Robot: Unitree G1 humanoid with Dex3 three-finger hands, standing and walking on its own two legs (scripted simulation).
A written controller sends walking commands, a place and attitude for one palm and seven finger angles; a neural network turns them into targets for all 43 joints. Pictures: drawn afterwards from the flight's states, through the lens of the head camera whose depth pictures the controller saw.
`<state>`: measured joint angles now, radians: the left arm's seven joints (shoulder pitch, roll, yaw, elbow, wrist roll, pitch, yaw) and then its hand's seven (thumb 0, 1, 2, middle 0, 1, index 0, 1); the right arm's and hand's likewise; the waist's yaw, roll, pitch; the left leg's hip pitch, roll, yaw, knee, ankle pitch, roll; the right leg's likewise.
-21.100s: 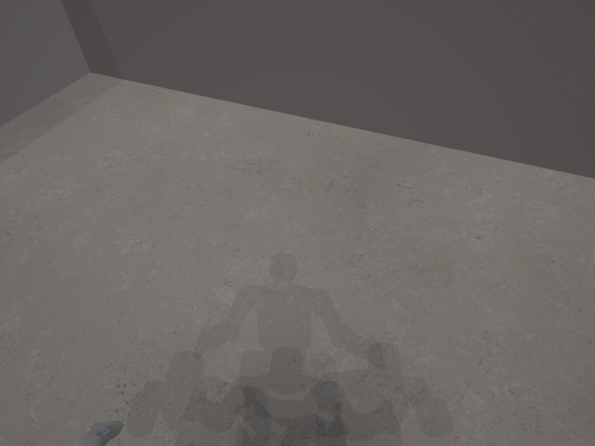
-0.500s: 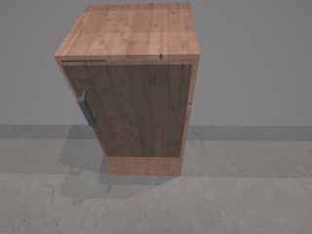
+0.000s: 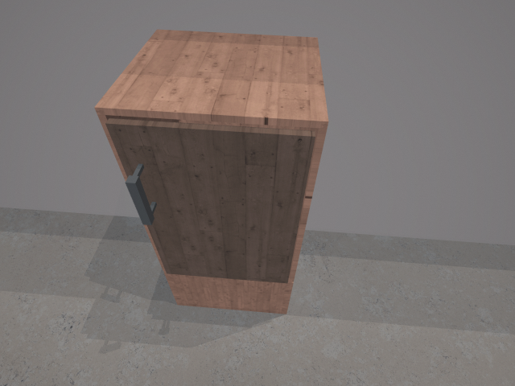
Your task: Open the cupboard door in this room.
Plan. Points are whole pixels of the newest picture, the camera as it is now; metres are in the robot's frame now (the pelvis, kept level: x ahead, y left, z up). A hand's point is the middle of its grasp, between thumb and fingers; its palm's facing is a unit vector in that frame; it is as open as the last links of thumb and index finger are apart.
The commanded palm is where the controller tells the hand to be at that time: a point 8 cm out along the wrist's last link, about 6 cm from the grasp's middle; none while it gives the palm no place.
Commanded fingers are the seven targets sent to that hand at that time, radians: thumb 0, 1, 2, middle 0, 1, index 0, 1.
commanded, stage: come to a stop and stand still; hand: left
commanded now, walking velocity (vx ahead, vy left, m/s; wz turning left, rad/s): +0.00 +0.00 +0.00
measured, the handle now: (144, 195) +0.50 +0.30 -0.05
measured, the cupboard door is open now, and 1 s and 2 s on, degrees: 0 0 0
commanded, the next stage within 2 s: look again from close up in 0.72 s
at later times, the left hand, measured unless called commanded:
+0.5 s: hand out of the picture +0.00 +0.13 -0.17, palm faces +0.08 -0.98 -0.19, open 7.3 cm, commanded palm none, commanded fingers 0.00 0.90 0.90 -0.20 -0.30 -0.20 -0.30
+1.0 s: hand out of the picture -0.01 +0.17 -0.18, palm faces +0.00 -0.98 -0.20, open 7.3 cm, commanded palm none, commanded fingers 0.00 0.90 0.90 -0.20 -0.30 -0.20 -0.30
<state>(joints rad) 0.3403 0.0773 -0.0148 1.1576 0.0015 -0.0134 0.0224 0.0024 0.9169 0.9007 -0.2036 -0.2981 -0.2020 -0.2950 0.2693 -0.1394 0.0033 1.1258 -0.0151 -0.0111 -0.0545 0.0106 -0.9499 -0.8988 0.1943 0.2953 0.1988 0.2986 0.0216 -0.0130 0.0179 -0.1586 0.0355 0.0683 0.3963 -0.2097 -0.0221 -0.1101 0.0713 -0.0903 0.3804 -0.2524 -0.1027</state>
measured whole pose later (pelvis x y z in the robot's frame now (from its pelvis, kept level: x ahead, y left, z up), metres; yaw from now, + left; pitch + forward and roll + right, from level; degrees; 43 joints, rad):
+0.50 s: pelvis +0.02 -0.03 +0.00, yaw +0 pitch -1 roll +1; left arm 0.34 0.09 0.00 1.14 0.00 -0.03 0.05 0.00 0.91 0.90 -0.20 -0.30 -0.20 -0.29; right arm 0.34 -0.09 0.01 1.16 -0.01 0.00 -0.05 0.00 -0.91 -0.90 0.20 0.30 0.20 0.30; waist 0.00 0.02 0.01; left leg -0.14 0.06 0.06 0.40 -0.24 -0.05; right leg -0.08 0.10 -0.10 0.37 -0.28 -0.13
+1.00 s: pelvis +0.00 +0.00 -0.01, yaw -2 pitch -1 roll -3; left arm 0.35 0.10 0.02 1.06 -0.01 0.02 0.06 0.00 0.91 0.90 -0.21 -0.30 -0.21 -0.30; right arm 0.37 -0.16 -0.04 0.99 -0.02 -0.02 -0.07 0.01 -0.92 -0.90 0.20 0.30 0.20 0.30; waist -0.06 0.07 0.06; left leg -0.20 0.03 0.08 0.51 -0.29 0.08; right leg -0.37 0.09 -0.07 0.82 -0.34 -0.01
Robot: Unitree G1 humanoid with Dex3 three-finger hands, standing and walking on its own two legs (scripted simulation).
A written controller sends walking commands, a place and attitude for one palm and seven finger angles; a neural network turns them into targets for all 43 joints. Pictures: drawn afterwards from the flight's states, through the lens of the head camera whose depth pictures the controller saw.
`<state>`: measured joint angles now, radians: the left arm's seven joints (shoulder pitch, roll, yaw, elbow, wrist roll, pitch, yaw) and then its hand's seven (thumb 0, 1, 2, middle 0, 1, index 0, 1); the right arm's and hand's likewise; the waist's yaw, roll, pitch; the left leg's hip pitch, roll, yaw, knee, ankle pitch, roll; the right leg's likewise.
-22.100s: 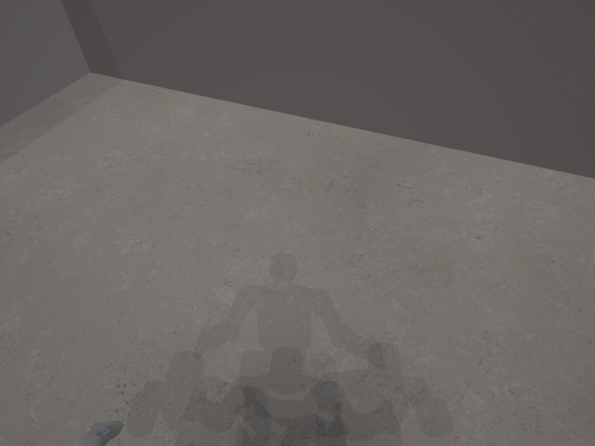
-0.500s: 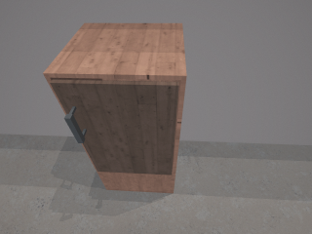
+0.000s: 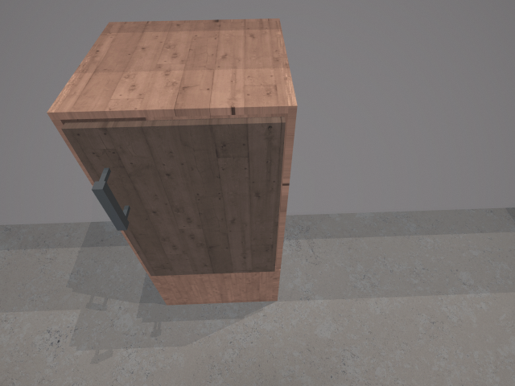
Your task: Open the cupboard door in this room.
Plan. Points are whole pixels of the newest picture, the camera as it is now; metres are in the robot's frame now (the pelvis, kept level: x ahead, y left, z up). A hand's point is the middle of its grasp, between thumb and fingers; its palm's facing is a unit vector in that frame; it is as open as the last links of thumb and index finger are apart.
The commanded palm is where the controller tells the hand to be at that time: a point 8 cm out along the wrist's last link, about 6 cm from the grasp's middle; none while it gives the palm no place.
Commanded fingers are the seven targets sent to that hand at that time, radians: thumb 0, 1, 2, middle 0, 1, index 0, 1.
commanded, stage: look again from close up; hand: left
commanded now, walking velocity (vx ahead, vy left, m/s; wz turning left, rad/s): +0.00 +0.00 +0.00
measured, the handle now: (114, 200) +0.48 +0.31 -0.04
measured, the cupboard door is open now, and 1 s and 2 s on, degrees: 0 0 0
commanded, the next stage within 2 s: shuffle to correct the standing spot in 0.34 s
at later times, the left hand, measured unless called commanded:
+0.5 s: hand out of the picture +0.02 +0.17 -0.17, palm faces +0.02 -0.98 -0.20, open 7.2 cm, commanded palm none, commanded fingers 0.00 0.90 0.90 -0.20 -0.30 -0.20 -0.30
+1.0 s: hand out of the picture +0.05 +0.23 -0.18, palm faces +0.06 -0.96 -0.26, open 7.3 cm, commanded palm none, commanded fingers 0.00 0.90 0.90 -0.20 -0.30 -0.20 -0.30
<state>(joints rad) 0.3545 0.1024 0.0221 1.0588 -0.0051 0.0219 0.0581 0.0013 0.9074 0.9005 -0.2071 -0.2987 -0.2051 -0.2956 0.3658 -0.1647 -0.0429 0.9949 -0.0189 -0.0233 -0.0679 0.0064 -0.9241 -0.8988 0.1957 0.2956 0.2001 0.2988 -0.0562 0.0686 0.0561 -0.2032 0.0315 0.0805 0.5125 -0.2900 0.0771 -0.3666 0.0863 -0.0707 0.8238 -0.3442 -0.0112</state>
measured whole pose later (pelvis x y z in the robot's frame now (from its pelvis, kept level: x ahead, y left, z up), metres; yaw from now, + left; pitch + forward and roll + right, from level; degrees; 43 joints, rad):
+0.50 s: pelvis +0.02 +0.00 +0.00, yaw +0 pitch +0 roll +1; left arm 0.31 0.15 0.00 1.04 0.01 0.01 0.03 0.01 0.94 0.90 -0.20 -0.30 -0.20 -0.30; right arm 0.35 -0.14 0.02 1.05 -0.02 -0.02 -0.02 0.00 -0.91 -0.90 0.20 0.30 0.20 0.30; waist 0.00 0.01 0.01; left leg -0.18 -0.04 0.10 0.47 -0.30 0.06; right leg -0.28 -0.01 0.03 0.52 -0.25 0.00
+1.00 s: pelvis -0.01 +0.02 -0.01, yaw +0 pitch +0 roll +0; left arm 0.18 0.21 0.05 0.98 0.02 0.08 0.05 0.00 0.91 0.90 -0.20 -0.30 -0.20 -0.30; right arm 0.20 -0.19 -0.02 0.95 -0.03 0.04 -0.02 0.00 -0.91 -0.90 0.19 0.30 0.20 0.30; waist 0.01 -0.01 0.07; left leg -0.25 -0.06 0.12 0.54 -0.29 0.10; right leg -0.46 -0.02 0.01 1.08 -0.51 -0.01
